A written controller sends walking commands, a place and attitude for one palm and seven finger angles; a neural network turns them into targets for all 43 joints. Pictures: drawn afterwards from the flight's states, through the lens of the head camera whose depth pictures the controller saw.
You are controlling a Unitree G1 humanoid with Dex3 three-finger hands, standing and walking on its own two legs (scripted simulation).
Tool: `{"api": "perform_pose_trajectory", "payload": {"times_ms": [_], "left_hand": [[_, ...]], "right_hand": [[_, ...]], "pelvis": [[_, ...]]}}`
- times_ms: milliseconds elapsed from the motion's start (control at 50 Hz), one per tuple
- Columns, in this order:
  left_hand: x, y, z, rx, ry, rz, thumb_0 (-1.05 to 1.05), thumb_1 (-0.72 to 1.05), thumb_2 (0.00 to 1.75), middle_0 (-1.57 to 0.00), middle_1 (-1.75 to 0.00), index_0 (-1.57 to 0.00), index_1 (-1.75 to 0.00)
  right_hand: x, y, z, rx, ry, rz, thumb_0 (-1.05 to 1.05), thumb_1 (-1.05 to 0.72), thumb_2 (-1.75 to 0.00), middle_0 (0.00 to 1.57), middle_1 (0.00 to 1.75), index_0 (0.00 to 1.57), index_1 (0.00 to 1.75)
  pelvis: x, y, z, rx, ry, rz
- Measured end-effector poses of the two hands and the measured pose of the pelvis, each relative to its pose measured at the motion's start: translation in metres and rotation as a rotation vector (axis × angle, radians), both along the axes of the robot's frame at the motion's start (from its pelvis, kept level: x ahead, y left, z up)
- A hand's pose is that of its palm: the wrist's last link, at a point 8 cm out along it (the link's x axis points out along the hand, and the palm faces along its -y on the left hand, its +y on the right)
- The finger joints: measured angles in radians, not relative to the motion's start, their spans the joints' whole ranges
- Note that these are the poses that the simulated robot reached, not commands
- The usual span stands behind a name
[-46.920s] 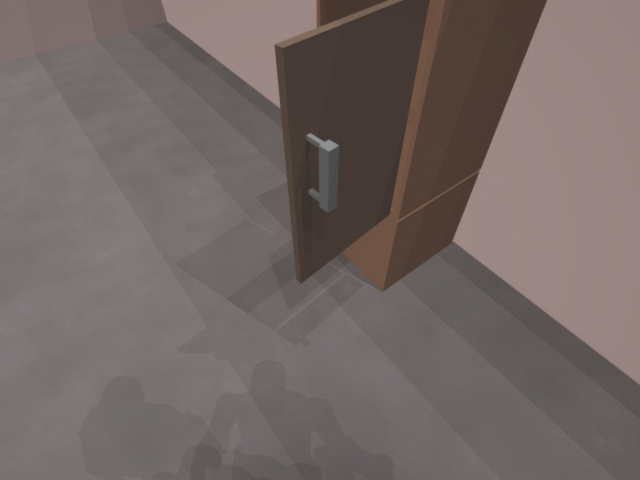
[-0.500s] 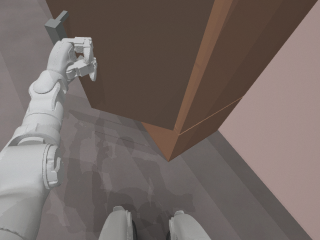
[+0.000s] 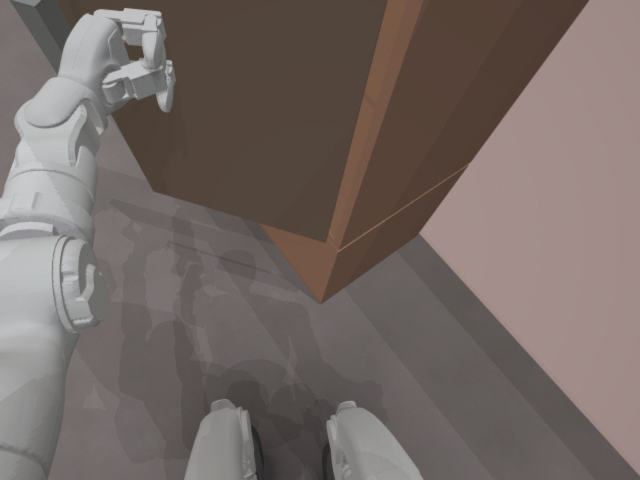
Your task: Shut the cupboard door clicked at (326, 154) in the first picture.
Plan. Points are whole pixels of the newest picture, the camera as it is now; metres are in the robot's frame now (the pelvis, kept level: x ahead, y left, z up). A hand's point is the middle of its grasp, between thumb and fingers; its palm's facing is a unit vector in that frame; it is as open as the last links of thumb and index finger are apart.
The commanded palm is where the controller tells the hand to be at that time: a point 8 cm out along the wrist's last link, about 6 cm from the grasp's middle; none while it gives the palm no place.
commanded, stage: push the door shut along its arc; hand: left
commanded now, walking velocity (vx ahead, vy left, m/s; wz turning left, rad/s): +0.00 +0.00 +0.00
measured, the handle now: (80, 49) +0.60 +0.20 +0.12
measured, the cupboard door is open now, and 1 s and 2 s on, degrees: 37 28 28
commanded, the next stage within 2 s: pull the fist back off the door in 0.22 s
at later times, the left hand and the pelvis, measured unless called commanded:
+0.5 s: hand (180, 46) +0.59 +0.09 +0.13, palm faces +0.03 -1.00 +0.09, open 3.2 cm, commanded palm +0.57 +0.11 +0.12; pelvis +0.00 +0.00 -0.01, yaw +0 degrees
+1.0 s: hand (186, 99) +0.52 +0.09 +0.12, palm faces +0.04 -1.00 -0.04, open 3.1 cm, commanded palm +0.49 +0.13 +0.12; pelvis +0.02 -0.02 +0.03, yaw +1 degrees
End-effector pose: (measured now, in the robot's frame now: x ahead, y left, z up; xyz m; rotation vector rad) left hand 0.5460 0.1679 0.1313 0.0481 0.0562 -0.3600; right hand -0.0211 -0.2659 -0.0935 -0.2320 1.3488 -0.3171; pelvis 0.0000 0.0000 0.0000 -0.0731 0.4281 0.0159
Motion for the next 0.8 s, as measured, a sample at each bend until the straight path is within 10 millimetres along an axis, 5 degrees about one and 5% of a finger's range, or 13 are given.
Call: {"api": "perform_pose_trajectory", "payload": {"times_ms": [340, 440, 540, 640, 800], "left_hand": [[0.019, -0.021, 0.003, 0.004, -0.001, -0.056, 0.05, 1.00, 0.99, -1.30, -1.50, -1.30, -1.50], [0.025, -0.023, -0.003, -0.143, 0.027, 0.220, 0.04, 0.93, 0.95, -1.30, -1.50, -1.30, -1.50], [0.020, -0.026, -0.009, -0.071, -0.031, 0.448, 0.03, 0.90, 0.92, -1.30, -1.50, -1.30, -1.50], [0.010, -0.035, -0.009, 0.044, -0.086, 0.412, 0.02, 0.90, 0.90, -1.29, -1.50, -1.30, -1.50], [-0.008, -0.041, -0.002, -0.050, -0.004, 0.408, 0.02, 0.90, 0.90, -1.30, -1.50, -1.30, -1.50]], "right_hand": [[-0.002, -0.004, -0.006, -0.042, 0.013, 0.024, 0.01, -0.91, -0.89, 0.20, 0.30, 0.20, 0.30], [-0.005, 0.007, -0.006, 0.009, 0.010, 0.034, 0.01, -0.91, -0.89, 0.20, 0.30, 0.20, 0.30], [-0.015, 0.024, -0.006, 0.098, 0.033, 0.039, 0.01, -0.91, -0.89, 0.20, 0.30, 0.20, 0.30], [-0.028, 0.036, -0.004, 0.167, 0.080, -0.017, 0.01, -0.91, -0.89, 0.20, 0.30, 0.20, 0.30], [-0.025, 0.027, 0.014, 0.167, 0.081, -0.044, 0.01, -0.91, -0.89, 0.20, 0.30, 0.20, 0.30]], "pelvis": [[-0.004, -0.001, -0.011, -0.014, 0.040, 0.011], [-0.003, 0.000, -0.011, -0.014, 0.057, 0.005], [0.001, -0.001, -0.007, -0.005, 0.062, -0.001], [0.006, -0.002, 0.002, 0.004, 0.034, -0.005], [0.018, -0.007, 0.024, 0.025, -0.025, -0.011]]}}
